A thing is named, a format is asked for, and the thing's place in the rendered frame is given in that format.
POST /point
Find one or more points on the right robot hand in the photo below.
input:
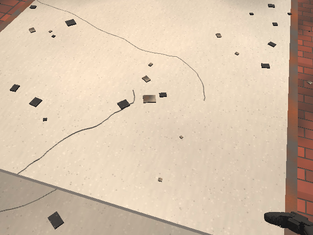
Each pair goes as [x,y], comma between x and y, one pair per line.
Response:
[294,221]

